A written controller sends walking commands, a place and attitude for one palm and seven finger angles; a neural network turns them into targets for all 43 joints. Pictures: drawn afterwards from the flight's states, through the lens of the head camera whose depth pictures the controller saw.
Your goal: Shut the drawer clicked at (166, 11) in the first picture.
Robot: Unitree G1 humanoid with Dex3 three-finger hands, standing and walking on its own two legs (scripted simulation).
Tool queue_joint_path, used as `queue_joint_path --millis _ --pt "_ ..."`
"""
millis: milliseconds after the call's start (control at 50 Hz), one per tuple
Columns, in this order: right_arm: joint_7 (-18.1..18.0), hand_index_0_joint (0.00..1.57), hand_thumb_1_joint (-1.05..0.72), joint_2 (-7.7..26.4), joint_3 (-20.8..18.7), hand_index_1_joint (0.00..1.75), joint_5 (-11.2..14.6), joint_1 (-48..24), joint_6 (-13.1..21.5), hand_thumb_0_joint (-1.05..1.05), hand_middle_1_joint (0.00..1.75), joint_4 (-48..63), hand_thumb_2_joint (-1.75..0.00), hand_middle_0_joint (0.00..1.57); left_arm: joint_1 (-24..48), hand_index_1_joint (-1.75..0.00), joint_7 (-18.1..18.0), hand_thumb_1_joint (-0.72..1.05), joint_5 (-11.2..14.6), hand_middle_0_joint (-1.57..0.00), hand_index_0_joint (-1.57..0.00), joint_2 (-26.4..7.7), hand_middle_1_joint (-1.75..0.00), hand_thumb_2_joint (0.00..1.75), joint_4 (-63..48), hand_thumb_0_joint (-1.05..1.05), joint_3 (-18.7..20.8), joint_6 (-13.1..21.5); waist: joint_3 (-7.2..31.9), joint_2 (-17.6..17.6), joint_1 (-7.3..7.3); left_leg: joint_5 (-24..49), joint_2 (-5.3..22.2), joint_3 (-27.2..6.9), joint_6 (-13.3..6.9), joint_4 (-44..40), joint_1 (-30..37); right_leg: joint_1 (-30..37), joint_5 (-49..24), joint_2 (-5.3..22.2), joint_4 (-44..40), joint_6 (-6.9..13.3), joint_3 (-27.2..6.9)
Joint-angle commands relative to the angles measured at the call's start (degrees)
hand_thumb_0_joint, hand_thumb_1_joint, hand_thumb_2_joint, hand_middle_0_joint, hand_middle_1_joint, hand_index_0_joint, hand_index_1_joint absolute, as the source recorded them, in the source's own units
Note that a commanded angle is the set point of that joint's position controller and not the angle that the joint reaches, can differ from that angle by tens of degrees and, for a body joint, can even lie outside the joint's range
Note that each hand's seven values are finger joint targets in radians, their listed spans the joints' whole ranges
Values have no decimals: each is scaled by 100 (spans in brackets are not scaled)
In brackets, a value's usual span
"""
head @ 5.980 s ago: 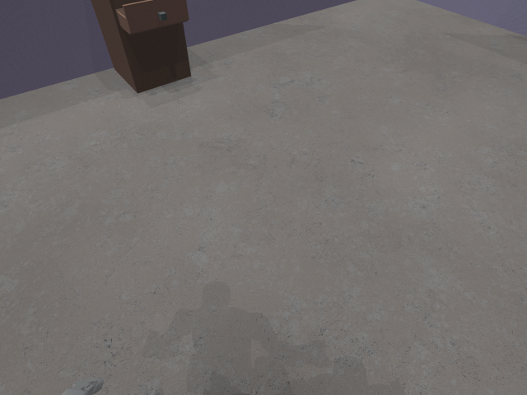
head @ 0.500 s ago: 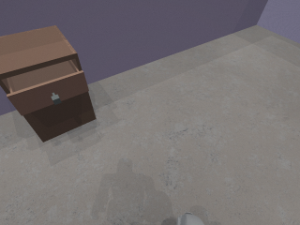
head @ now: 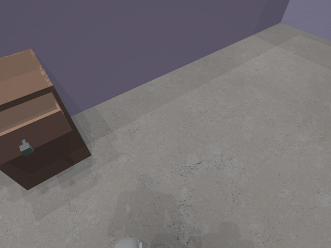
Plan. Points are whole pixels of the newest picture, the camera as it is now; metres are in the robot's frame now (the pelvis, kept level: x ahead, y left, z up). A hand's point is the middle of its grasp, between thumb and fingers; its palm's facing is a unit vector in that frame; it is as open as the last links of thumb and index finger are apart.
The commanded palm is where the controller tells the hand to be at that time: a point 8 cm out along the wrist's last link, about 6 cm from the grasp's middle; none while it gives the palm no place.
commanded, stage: turn to face it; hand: left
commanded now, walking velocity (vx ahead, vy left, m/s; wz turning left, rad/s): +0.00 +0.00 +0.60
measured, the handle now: (25, 146) +0.55 +0.63 -0.24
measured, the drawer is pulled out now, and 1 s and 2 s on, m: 0.15 0.15 0.15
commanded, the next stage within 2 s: take the last steps up to it in 0.84 s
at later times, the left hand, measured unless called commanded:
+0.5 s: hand out of the picture +0.11 +0.27 -0.17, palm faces +0.30 -0.91 -0.27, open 7.3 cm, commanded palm none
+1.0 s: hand out of the picture +0.04 +0.19 -0.17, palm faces +0.48 -0.84 -0.25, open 7.3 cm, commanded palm none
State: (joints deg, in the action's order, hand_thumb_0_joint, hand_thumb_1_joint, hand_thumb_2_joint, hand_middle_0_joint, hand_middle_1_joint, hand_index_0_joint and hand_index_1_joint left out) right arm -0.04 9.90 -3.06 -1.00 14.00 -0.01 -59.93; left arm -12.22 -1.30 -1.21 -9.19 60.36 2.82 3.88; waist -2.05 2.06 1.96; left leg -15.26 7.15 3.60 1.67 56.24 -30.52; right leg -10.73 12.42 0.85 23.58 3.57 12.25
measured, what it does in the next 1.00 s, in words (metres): steps on the spot, turning left: left foot, then right foot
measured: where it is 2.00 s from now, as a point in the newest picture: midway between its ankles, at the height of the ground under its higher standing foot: (142, 247)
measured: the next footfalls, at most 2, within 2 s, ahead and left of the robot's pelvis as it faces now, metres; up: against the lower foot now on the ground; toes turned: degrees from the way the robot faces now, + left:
left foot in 0.20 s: +0.15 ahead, +0.14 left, +0.00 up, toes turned +15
right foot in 0.68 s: +0.17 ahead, -0.10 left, +0.00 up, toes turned +18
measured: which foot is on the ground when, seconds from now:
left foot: up 0.00-0.18, down 0.20-0.68, up 0.70-1.00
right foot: down 0.00-0.20, up 0.22-0.66, down 0.68-1.00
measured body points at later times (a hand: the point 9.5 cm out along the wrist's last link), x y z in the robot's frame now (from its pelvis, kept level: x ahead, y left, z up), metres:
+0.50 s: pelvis +0.08 +0.04 +0.00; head +0.12 +0.06 +0.44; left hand +0.09 +0.32 -0.15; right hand +0.23 -0.17 -0.14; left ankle +0.11 +0.13 -0.74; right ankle +0.11 -0.13 -0.68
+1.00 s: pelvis +0.09 +0.00 +0.00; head +0.13 +0.01 +0.44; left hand +0.01 +0.23 -0.15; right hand +0.28 -0.19 -0.16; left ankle +0.00 +0.11 -0.71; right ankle +0.13 -0.11 -0.74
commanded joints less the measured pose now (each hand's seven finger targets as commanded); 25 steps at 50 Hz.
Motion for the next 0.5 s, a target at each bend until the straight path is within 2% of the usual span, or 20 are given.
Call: queue_joint_path --millis 0,80,100,120,140,160,180,200,220,240,260,280,300,320,340,420,480 --pt "103 20 -90 66 23 30 -3 -43 -15 0 30 342 -90 20 -472 -30 -2 90 1 -20 -20 -717 -30 90 -165 0 73 -4 -47 -975 -211 48 -37 164 79 -787 175 192 -2533 1717 -756 318 -481" --pt "141 20 -90 268 34 30 -9 -598 -39 0 30 663 -90 20 -555 -30 -34 90 -13 -20 -20 -976 -30 90 -245 0 168 -136 -54 -980 -351 -136 -147 341 0 -1425 492 463 -2792 1937 -279 220 -369" --pt "143 20 -90 319 18 30 -6 -558 -49 0 30 699 -90 20 -507 -30 -43 90 -24 -20 -20 -1031 -30 90 -254 0 196 -170 -26 -917 -301 -150 -157 336 -38 -1618 712 441 -2770 2003 -54 181 -334" --pt "132 20 -90 417 -10 30 -23 -399 -58 0 30 708 -90 20 -423 -30 -44 90 -9 -20 -20 -1105 -30 90 -325 0 221 -197 21 -832 -172 47 -268 429 -69 -1932 1058 381 -2860 1943 322 84 -183" --pt "113 20 -90 589 -54 30 -52 -40 -46 0 30 661 -90 20 -377 -30 -37 90 18 -20 -20 -1143 -30 90 -385 0 249 -227 267 -636 18 504 -365 442 -115 -2470 1692 252 -2802 1802 1059 -83 -10" --pt "81 20 -90 1014 -162 30 -94 373 -9 0 30 640 -90 20 -423 -30 -7 90 73 -20 -20 -1062 -30 90 -505 0 258 -264 628 328 213 1996 145 -282 -423 -2939 2695 -529 -1835 1421 2232 -412 174" --pt "50 20 -90 1662 -288 30 -91 738 16 0 30 663 -90 20 -450 -30 29 90 150 -20 -20 -748 -30 90 -769 0 191 -286 917 1935 298 4551 1730 -2360 -1343 -3317 3412 -1872 2227 554 3861 -827 122" --pt "17 20 -90 1750 -270 30 -2 921 -39 0 30 580 -90 20 -99 -30 -34 90 67 -20 -20 -879 -30 90 -969 0 143 -356 1042 1156 349 3867 1888 -2463 -1621 -3416 3082 -1852 2799 491 4441 -735 -689" --pt "-39 20 -90 1685 -288 30 -10 573 -20 0 30 689 -90 20 55 -30 -55 90 72 -20 -20 -753 -30 90 -981 0 189 -388 983 1077 262 2759 1741 -2567 -1602 -3576 2863 -2206 2491 532 4684 -743 -951" --pt "-62 20 -90 1521 -273 30 -13 157 -38 0 30 825 -90 20 145 -30 -32 90 55 -20 -20 -788 -30 90 -963 0 215 -407 654 925 169 1832 1482 -2359 -1477 -3724 2436 -2311 2108 638 4645 -760 -1101" --pt "-66 20 -90 1328 -222 30 -28 -217 -36 0 30 949 -90 20 95 -30 4 90 34 -20 -20 -810 -30 90 -920 0 252 -429 397 627 15 1393 1169 -2070 -1301 -3818 1972 -2123 1699 668 4488 -765 -1151" --pt "-66 20 -90 1267 -192 30 -35 -426 -17 0 30 1010 -90 20 -44 -30 31 90 17 -20 -20 -785 -30 90 -856 0 263 -461 350 461 -115 1291 908 -1758 -1145 -3872 1784 -1951 1374 643 4342 -778 -1130" --pt "-63 20 -90 1242 -188 30 -26 -526 1 0 30 1066 -90 20 -166 -30 46 90 17 -20 -20 -783 -30 90 -824 0 266 -479 438 433 -186 1236 785 -1635 -1103 -3914 1716 -1822 1208 619 4196 -792 -1112" --pt "-55 20 -90 1269 -202 30 -24 -564 3 0 30 1101 -90 20 -257 -30 43 90 24 -20 -20 -766 -30 90 -832 0 271 -510 560 448 -197 1137 725 -1552 -1113 -3939 1732 -1704 1163 592 3986 -811 -1115" --pt "-47 20 -90 1270 -222 30 -24 -522 -3 0 30 1116 -90 20 -228 -30 37 90 19 -20 -20 -777 -30 90 -872 0 276 -530 586 417 -169 1080 653 -1586 -1116 -3959 1764 -1671 1112 546 3827 -824 -1106" --pt "-22 20 -90 1341 -295 30 -31 -345 -53 0 30 1100 -90 20 42 -30 11 90 17 -20 -20 -806 -30 90 -1098 0 266 -552 602 376 -63 1009 648 -1922 -1213 -3940 2003 -1772 1139 442 3332 -873 -1145" --pt "-7 20 -90 1369 -352 30 -50 -271 -99 0 30 1094 -90 20 245 -30 -8 90 29 -20 -20 -785 -30 90 -1275 0 239 -548 578 536 8 1152 617 -2103 -1248 -3809 2023 -1615 1270 324 2818 -856 -1138"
